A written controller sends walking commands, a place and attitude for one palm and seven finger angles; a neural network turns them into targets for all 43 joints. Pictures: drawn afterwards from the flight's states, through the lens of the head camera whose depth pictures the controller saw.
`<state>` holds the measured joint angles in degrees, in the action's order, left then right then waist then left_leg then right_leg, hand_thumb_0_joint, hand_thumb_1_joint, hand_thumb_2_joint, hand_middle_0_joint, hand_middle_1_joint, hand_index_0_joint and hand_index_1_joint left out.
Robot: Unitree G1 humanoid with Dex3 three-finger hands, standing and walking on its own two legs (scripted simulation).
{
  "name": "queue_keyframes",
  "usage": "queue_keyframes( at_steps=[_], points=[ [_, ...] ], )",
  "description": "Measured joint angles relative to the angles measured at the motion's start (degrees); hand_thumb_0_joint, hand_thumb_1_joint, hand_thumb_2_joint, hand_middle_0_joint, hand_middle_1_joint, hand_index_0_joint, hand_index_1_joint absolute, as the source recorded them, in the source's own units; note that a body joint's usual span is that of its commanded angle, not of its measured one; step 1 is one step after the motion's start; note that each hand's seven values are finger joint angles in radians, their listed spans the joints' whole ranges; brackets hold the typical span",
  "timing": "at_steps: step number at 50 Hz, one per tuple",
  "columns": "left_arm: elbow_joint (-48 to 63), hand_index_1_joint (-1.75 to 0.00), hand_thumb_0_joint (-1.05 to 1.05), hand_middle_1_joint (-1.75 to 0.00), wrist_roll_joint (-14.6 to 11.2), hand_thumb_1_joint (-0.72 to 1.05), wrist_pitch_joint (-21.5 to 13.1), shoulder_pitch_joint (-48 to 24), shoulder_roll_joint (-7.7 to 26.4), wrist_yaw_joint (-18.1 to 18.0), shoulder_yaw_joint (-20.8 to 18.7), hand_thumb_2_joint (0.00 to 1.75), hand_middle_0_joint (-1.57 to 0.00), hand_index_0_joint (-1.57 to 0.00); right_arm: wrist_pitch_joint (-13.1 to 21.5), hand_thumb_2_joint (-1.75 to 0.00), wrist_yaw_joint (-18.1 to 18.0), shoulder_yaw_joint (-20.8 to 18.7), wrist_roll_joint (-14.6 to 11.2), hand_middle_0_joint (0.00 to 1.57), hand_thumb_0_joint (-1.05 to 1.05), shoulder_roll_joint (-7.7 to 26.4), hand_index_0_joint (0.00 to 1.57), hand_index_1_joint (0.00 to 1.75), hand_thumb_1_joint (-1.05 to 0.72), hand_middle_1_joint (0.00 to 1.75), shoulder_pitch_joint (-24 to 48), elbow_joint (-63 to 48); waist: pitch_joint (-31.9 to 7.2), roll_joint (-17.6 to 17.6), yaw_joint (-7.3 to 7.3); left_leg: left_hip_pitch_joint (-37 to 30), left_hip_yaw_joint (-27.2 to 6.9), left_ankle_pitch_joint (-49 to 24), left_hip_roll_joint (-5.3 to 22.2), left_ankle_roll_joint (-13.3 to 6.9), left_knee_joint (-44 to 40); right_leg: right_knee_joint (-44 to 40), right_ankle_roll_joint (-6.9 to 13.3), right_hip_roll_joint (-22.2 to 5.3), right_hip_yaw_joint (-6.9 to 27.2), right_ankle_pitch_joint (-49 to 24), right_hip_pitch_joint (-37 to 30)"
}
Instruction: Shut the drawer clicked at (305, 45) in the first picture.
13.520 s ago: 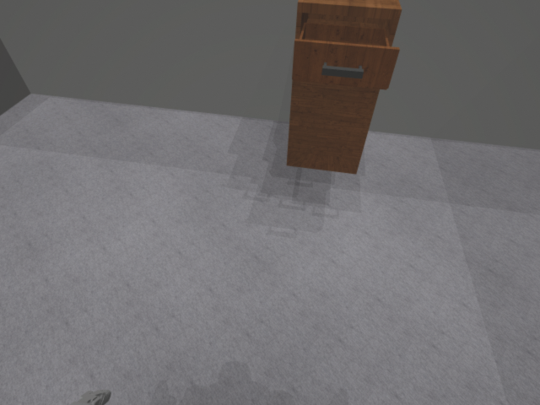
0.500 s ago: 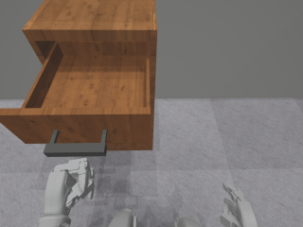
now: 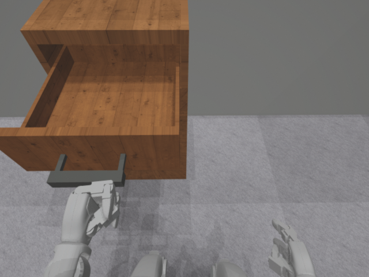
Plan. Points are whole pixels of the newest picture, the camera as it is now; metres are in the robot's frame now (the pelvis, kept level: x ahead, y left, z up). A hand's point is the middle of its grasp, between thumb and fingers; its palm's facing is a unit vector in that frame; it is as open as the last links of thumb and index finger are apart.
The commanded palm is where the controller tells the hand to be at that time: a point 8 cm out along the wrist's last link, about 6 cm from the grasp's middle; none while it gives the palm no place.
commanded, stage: push the drawer shut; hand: left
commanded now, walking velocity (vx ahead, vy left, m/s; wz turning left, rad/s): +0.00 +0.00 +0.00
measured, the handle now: (90, 168) +0.32 +0.21 +0.06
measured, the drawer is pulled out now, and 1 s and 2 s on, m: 0.28 0.17 0.05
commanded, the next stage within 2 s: none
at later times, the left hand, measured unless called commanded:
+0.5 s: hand (116, 185) +0.29 +0.15 +0.06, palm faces +0.02 -1.00 -0.06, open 3.2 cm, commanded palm +0.28 +0.21 +0.07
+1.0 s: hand (120, 154) +0.36 +0.16 +0.06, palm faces +0.03 -1.00 -0.05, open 3.2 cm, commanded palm +0.34 +0.21 +0.07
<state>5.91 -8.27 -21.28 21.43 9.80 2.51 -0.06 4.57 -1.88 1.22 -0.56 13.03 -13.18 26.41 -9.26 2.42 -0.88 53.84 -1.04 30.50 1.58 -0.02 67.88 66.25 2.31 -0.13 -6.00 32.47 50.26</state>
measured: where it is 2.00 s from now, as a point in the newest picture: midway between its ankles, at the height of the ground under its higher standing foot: outside the picture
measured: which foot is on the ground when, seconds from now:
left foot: down 0.00-1.00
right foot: down 0.00-1.00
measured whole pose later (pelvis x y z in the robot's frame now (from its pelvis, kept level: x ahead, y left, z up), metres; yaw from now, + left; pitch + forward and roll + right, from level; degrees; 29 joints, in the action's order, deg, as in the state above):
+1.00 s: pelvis -0.01 +0.01 +0.01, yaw -1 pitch +16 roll -1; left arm -27.1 -8.4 -23.0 -12.6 11.9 2.2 -7.3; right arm 2.5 -1.7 0.9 -1.0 13.9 -13.9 34.4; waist -7.4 1.4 -3.1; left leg 51.8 0.6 27.1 1.5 -0.8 62.9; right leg 61.6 1.5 -0.1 -4.3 28.6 49.0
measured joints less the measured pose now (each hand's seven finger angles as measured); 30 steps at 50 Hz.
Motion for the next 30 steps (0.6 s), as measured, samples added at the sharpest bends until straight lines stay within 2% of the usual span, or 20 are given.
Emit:
queue_keyframes(
  at_steps=[5, 12, 20, 30],
  points=[
    [-2.0, -1.6, 0.0, -1.6, -0.6, 0.85, 0.8, -1.9, 0.6, -0.3, -0.9, 0.9, -1.39, -1.4, -0.2, -0.9, -0.1, -0.1, -0.1, 0.21, 0.01, 0.2, 0.21, 0.3, -0.9, 0.3, -0.8, 1.2, 0.1, -0.1, -0.17, -1.0, 0.0, -0.4, 0.1, 0.2, -1.2, -1.1, 0.1, 0.1, 0.0, -0.4, -1.0],
    [-6.0, -1.6, 0.01, -1.6, -1.1, 0.81, -0.7, -5.6, 1.0, 0.0, -2.3, 0.89, -1.39, -1.4, 0.2, -0.9, -0.2, -0.4, -0.1, 0.21, 0.01, 0.7, 0.21, 0.3, -0.9, 0.3, -0.6, 3.0, 0.4, -0.2, -0.57, -1.4, -0.1, -1.0, 0.1, 0.4, -1.9, -1.7, 0.3, 0.2, -0.1, -0.9, -1.3],
    [-11.4, -1.6, 0.01, -1.6, -1.4, 0.8, -0.8, -11.9, 1.4, 0.7, -3.3, 0.9, -1.4, -1.4, 0.3, -0.9, -0.4, -0.6, -0.4, 0.2, 0.01, 1.1, 0.21, 0.3, -0.9, 0.3, 0.5, 4.7, 1.0, -0.2, -0.73, -1.4, -0.1, -1.8, 0.0, 0.3, -2.3, -2.1, 0.3, 0.1, -0.1, -1.6, -1.2],
    [-19.1, -1.6, 0.02, -1.6, -1.0, 0.8, -0.3, -20.2, 1.3, -0.2, -3.8, 0.9, -1.4, -1.4, 0.0, -0.9, -0.4, -0.2, -0.6, 0.2, 0.01, 0.8, 0.21, 0.3, -0.9, 0.3, 0.9, 5.9, 1.4, -0.3, -0.96, -2.0, 0.3, -2.8, -0.1, 0.0, -3.6, -3.2, 0.0, 0.0, 0.3, -2.7, -1.6]
  ],
)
